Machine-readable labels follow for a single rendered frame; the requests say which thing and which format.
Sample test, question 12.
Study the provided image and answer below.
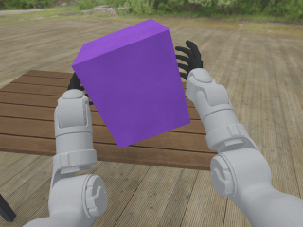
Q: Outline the robot right upper arm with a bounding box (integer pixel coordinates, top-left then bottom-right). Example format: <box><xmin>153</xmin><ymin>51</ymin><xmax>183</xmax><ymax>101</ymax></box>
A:
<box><xmin>210</xmin><ymin>148</ymin><xmax>303</xmax><ymax>227</ymax></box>

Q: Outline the right robot hand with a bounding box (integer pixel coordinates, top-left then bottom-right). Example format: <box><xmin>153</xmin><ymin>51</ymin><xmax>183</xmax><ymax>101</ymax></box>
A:
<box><xmin>175</xmin><ymin>40</ymin><xmax>203</xmax><ymax>80</ymax></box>

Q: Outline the table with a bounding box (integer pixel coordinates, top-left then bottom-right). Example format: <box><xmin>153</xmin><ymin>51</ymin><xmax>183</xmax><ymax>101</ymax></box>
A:
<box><xmin>0</xmin><ymin>70</ymin><xmax>218</xmax><ymax>222</ymax></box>

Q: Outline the left robot forearm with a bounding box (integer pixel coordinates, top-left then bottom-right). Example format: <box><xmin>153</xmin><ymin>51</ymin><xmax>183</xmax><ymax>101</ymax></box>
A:
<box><xmin>48</xmin><ymin>89</ymin><xmax>98</xmax><ymax>213</ymax></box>

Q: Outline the robot left upper arm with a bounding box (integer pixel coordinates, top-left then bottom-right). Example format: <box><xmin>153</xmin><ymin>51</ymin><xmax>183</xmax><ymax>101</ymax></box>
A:
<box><xmin>23</xmin><ymin>173</ymin><xmax>108</xmax><ymax>227</ymax></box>

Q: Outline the carton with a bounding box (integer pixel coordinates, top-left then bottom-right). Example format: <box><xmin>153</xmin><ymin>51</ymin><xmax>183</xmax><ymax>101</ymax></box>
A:
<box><xmin>71</xmin><ymin>19</ymin><xmax>191</xmax><ymax>148</ymax></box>

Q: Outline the right robot forearm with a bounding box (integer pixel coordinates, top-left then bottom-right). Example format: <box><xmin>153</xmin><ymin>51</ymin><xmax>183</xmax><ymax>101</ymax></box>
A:
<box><xmin>185</xmin><ymin>68</ymin><xmax>272</xmax><ymax>182</ymax></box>

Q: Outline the left robot hand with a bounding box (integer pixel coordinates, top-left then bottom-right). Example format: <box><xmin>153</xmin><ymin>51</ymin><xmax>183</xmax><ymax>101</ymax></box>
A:
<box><xmin>67</xmin><ymin>72</ymin><xmax>94</xmax><ymax>105</ymax></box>

